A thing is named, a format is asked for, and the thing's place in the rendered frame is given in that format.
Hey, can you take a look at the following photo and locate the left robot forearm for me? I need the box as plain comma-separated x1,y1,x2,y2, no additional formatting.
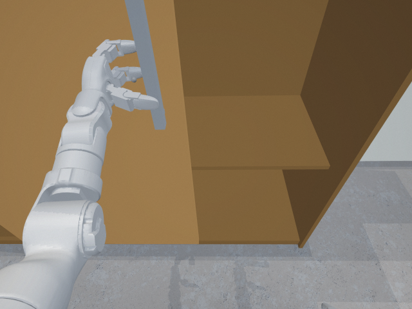
23,89,112,255

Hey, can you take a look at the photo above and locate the robot left upper arm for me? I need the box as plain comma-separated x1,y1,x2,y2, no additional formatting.
0,200,106,309

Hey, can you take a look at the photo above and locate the handle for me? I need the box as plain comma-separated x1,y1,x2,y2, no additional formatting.
124,0,166,130

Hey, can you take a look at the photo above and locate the left robot hand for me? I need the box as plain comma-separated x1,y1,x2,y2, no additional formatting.
82,39,159,111

